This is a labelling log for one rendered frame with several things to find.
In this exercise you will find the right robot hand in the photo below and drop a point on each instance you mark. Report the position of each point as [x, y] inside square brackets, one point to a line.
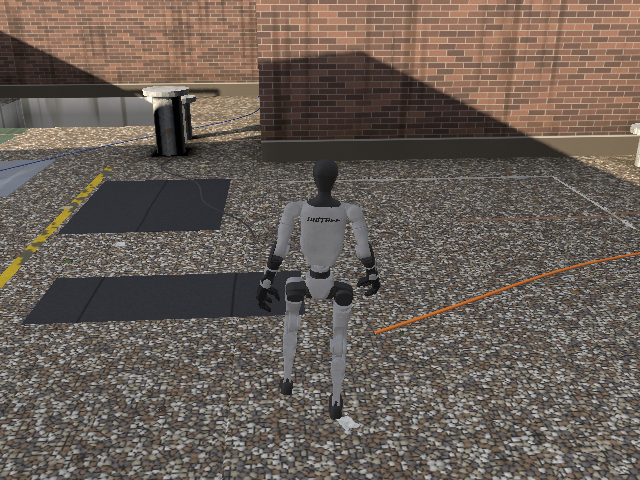
[365, 282]

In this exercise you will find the right robot forearm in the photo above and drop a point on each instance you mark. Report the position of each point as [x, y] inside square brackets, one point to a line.
[369, 265]

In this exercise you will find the robot left upper arm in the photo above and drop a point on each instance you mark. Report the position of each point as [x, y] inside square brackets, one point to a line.
[290, 211]

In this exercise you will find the humanoid robot torso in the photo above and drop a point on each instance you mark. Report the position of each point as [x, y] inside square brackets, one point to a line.
[322, 236]

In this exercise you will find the left robot forearm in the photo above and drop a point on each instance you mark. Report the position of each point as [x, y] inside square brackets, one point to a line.
[271, 268]

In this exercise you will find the left robot hand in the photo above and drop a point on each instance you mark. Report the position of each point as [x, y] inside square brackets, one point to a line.
[262, 295]

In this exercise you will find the robot right upper arm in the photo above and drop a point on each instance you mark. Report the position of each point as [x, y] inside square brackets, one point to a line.
[355, 214]

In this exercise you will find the left robot foot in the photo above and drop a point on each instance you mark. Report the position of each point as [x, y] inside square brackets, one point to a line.
[286, 387]

